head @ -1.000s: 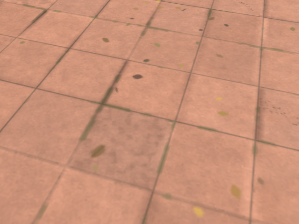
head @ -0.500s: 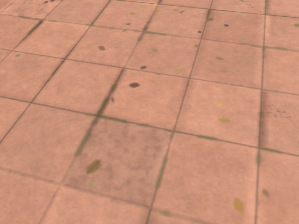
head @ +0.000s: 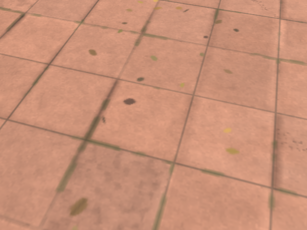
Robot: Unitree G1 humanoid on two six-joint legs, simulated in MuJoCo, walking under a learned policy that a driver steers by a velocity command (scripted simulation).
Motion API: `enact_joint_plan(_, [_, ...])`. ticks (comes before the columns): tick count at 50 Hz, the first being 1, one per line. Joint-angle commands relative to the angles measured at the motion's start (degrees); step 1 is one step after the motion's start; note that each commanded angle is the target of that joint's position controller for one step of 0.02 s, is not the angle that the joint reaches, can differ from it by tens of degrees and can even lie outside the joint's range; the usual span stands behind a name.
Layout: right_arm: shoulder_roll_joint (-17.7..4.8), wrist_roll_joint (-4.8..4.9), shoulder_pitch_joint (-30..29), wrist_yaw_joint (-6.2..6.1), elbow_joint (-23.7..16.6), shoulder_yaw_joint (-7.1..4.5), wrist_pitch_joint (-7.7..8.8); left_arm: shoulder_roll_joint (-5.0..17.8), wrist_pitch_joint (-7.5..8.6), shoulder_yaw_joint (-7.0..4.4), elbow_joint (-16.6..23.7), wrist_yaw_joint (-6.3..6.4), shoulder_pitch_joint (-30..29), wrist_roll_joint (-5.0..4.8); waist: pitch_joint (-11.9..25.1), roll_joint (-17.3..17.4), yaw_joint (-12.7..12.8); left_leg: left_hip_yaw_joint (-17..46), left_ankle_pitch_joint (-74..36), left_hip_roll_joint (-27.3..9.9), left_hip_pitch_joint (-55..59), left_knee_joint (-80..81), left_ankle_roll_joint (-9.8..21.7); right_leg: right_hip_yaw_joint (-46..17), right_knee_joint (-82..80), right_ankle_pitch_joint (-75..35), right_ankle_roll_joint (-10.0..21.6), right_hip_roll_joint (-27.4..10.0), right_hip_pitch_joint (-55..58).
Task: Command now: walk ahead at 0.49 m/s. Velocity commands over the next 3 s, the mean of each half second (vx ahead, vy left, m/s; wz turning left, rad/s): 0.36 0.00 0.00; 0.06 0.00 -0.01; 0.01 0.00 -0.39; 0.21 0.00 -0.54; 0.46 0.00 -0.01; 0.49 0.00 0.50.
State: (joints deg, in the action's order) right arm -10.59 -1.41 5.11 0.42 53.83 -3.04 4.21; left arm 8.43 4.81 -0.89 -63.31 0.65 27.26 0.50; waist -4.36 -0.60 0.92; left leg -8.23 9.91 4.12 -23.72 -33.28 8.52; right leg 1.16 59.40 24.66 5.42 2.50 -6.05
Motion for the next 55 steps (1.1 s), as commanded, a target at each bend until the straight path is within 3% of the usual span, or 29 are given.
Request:
enact_joint_plan(1, [-5.7,0.88,10.8,0.32,2.1,-1.61,0.06,6.7,0.85,-1.79,6.1,-0.60,-3.7,0.49,2.5,0.1,-3.5,34.4,13.0,-22.5,22.3,23.4,9.7,-4.2,16.9,-7.1,1.3,-4.7,-29.4])
enact_joint_plan(3, [-2.0,0.58,11.5,-0.21,3.7,-0.26,1.23,4.3,-0.33,-1.79,5.6,-0.97,-2.6,1.51,0.3,-0.2,0.3,24.5,1.6,-17.8,13.6,24.9,6.0,-4.1,11.1,-8.7,0.2,-7.0,-22.9])
enact_joint_plan(4, [-1.9,0.59,12.9,-0.44,4.4,-0.01,1.74,2.9,-1.01,-1.66,5.3,-1.28,-1.8,1.70,0.5,0.5,1.1,21.7,-2.1,-16.8,12.4,25.2,5.4,-3.7,9.1,-8.8,-0.5,-7.3,-21.3])
enact_joint_plan(6, [-3.7,0.75,15.9,-0.64,5.5,-0.08,2.55,3.0,-1.95,-1.84,6.3,-1.69,-3.7,1.84,0.0,1.6,1.7,18.0,-8.5,-15.5,12.2,25.7,4.9,-2.2,6.0,-10.1,-1.5,-7.7,-22.8])
enact_joint_plan(8, [-5.1,0.79,18.1,-0.63,5.9,-0.14,2.66,4.0,-2.56,-2.05,8.4,-2.02,-9.2,1.80,-1.2,2.5,1.1,15.5,-10.4,-14.5,13.3,27.0,4.3,-0.7,1.9,-14.1,-2.4,-8.5,-27.2])
enact_joint_plan(10, [-5.0,0.87,20.5,-0.56,6.1,0.16,2.45,4.7,-2.68,-2.11,10.5,-2.24,-15.3,1.44,-2.1,3.0,-0.4,13.6,-14.7,-13.5,15.4,27.3,3.1,0.7,-3.4,-18.6,-3.2,-8.8,-30.8])
enact_joint_plan(13, [-3.9,0.88,22.8,-0.75,6.7,1.05,2.32,3.1,-2.30,-1.36,12.0,-2.02,-20.6,0.66,-2.2,3.6,-1.5,7.9,-37.3,-11.3,16.2,23.1,0.2,4.1,-15.0,-23.0,-3.8,-6.1,-26.9])
enact_joint_plan(15, [-3.8,0.81,25.5,-1.10,7.7,1.42,2.15,2.3,-2.14,-0.83,12.1,-1.61,-22.5,0.34,-0.6,5.2,-2.8,6.3,-43.8,-10.8,18.5,20.2,-1.3,5.9,-20.0,-25.5,-3.5,-3.8,-23.5])
enact_joint_plan(18, [-4.1,0.23,25.9,-1.72,8.3,1.63,1.72,3.7,-1.68,-0.85,11.5,-0.80,-21.9,0.37,0.9,7.2,-2.6,6.8,-47.9,-12.1,23.3,15.4,-1.1,5.5,-24.1,-24.2,-2.1,-1.8,-20.4])
enact_joint_plan(20, [-4.8,0.10,23.7,-2.24,8.0,1.43,1.69,5.6,-0.94,-1.57,9.2,-0.08,-15.4,0.74,3.1,7.8,0.3,8.3,-52.1,-13.2,25.5,8.6,-1.0,4.3,-27.6,-21.1,-0.3,-0.2,-14.3])
enact_joint_plan(21, [-5.3,0.55,22.2,-2.31,7.9,1.25,1.56,6.3,-0.22,-2.01,7.2,0.22,-10.1,1.05,4.6,6.3,3.2,8.1,-49.1,-12.6,26.0,1.9,-1.6,3.9,-33.9,-25.0,0.5,-0.2,-9.4])
enact_joint_plan(22, [-5.2,1.35,22.2,-2.30,7.7,1.28,1.61,7.9,0.76,-2.49,5.5,0.47,-4.8,1.89,7.4,4.0,5.1,7.5,-38.1,-10.7,21.7,-6.4,-2.7,1.1,-37.6,-39.5,1.3,-4.1,-0.3])
enact_joint_plan(23, [-1.9,2.43,26.6,-2.59,6.7,1.99,1.51,12.5,1.19,-3.45,4.4,0.44,1.0,2.93,15.3,-4.4,4.1,5.1,-6.2,-6.3,11.1,-22.4,-4.3,-10.1,-29.7,-73.1,6.0,-18.9,14.9])
enact_joint_plan(24, [1.0,4.54,35.3,-2.54,9.3,2.24,0.20,11.1,0.49,-2.94,4.9,-0.03,-0.4,0.99,24.7,-9.6,1.1,7.6,28.3,0.1,4.5,-34.6,-5.4,-22.7,-30.2,-84.3,16.2,-28.6,21.0])
enact_joint_plan(25, [-2.3,2.12,31.9,-2.68,9.9,1.32,-1.04,8.9,-0.31,-2.51,6.3,-0.39,-4.9,-0.74,20.3,-2.4,0.5,11.5,25.1,-2.2,4.3,-35.5,-5.8,-20.4,-34.9,-68.8,15.6,-25.5,12.0])
enact_joint_plan(26, [-2.0,0.27,26.0,-2.33,8.4,1.10,-1.47,6.5,-0.75,-1.68,7.2,-0.17,-10.5,-0.72,11.6,-2.5,-0.4,11.1,22.3,-3.1,2.3,-34.2,-6.2,-17.3,-39.2,-56.1,13.7,-22.8,3.4])
enact_joint_plan(27, [-1.1,-0.55,22.9,-2.01,7.9,1.06,-1.93,4.2,-0.94,-0.80,7.3,0.19,-13.1,-0.34,6.6,-1.1,-1.6,11.4,19.5,-4.7,3.2,-30.3,-6.7,-13.8,-42.5,-49.4,11.3,-20.2,-3.3])
enact_joint_plan(28, [-0.5,-0.87,21.7,-1.76,7.8,1.07,-2.66,3.5,-1.07,-0.38,7.2,0.74,-14.1,-0.17,4.4,-1.8,-2.8,11.3,17.6,-5.7,6.0,-26.0,-7.3,-10.4,-44.5,-45.5,9.3,-17.8,-8.2])
enact_joint_plan(31, [1.9,-0.31,24.5,-1.96,9.8,1.73,-4.57,4.7,-1.01,-0.24,5.8,0.98,-12.4,0.71,5.8,-3.0,-4.3,8.8,15.7,-4.8,12.1,-17.2,-8.2,-6.2,-45.1,-40.0,6.5,-14.3,-11.4])
enact_joint_plan(34, [1.0,0.04,20.8,-2.74,9.6,1.84,-5.68,6.4,-1.33,-0.40,5.4,0.87,-10.9,0.80,5.8,-4.4,-3.0,8.2,14.6,-5.0,12.0,-9.0,-8.2,-7.5,-46.9,-23.6,5.6,-13.9,-10.9])
enact_joint_plan(37, [0.4,0.24,18.5,-2.67,9.6,2.01,-5.84,6.8,-2.60,-0.60,5.1,0.89,-10.9,0.41,3.7,-5.4,-2.4,7.3,10.6,-5.1,13.6,-3.1,-7.8,-9.4,-49.4,-4.2,4.3,-13.5,-13.6])
enact_joint_plan(40, [0.7,-0.15,19.1,-2.66,10.4,2.57,-4.94,6.4,-3.71,-0.71,4.6,1.00,-10.0,-0.15,0.4,-2.1,-2.8,8.8,3.3,-6.8,18.1,8.4,-6.7,-9.9,-49.7,4.9,0.4,-12.4,-17.6])
enact_joint_plan(41, [-0.2,-0.49,19.7,-2.76,10.3,2.61,-4.35,6.1,-3.88,-0.80,4.4,0.97,-9.2,-0.18,-0.6,-1.0,-2.1,11.7,3.8,-9.3,17.9,11.8,-6.3,-9.5,-48.5,4.0,-1.2,-11.2,-17.4])
enact_joint_plan(42, [-1.6,0.27,18.2,-2.79,10.4,2.42,-3.97,4.8,-4.15,-0.83,4.2,0.80,-7.5,-0.67,-2.9,3.5,0.0,13.6,7.3,-9.7,11.3,12.7,-5.5,-6.6,-47.8,-1.2,-2.1,-8.1,-14.3])
enact_joint_plan(44, [0.3,0.90,17.3,-2.67,10.5,2.93,-2.95,4.0,-4.13,-0.67,3.3,0.71,-6.8,-0.17,-1.6,5.5,0.6,14.2,8.6,-10.1,5.7,16.2,-6.1,-4.7,-43.0,-10.4,-2.0,-7.2,-4.8])
enact_joint_plan(49, [-0.2,0.95,17.6,-3.08,10.3,2.77,-2.31,3.7,-3.78,-0.41,1.8,0.63,-6.2,0.05,-0.5,2.3,0.7,13.2,4.5,-9.8,8.8,16.3,-6.0,-4.8,-41.7,-14.1,-1.8,-7.5,-4.2])
enact_joint_plan(55, [-4.5,0.58,17.7,-4.63,7.3,0.14,-3.04,5.0,-4.03,-1.23,6.7,0.51,-11.4,0.14,0.5,3.5,-0.7,12.7,4.3,-12.3,11.8,13.3,-3.2,-4.2,-32.6,-13.8,-0.6,-4.3,-13.7])
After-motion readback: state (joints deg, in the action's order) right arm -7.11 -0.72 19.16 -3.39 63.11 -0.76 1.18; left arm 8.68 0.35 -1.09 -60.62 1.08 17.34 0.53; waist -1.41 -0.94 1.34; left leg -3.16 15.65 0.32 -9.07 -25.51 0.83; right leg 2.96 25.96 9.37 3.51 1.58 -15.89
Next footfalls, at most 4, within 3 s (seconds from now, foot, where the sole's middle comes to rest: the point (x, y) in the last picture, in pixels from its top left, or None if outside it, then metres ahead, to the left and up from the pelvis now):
0.44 right None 0.40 -0.09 -0.76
0.82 left None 0.33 0.11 -0.76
1.72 left None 0.37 0.10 -0.75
2.20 right None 0.44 -0.23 -0.75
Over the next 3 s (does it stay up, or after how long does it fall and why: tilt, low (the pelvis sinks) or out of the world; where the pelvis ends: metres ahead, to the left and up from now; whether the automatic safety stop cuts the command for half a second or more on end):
stays up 0.78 -0.27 0.03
